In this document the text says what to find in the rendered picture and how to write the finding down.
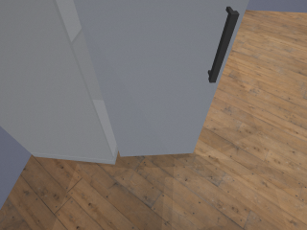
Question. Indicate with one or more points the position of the fridge door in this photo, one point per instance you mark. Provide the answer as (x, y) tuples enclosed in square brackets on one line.
[(151, 59)]

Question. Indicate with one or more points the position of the handle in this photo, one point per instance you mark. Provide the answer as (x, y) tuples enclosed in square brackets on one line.
[(229, 27)]

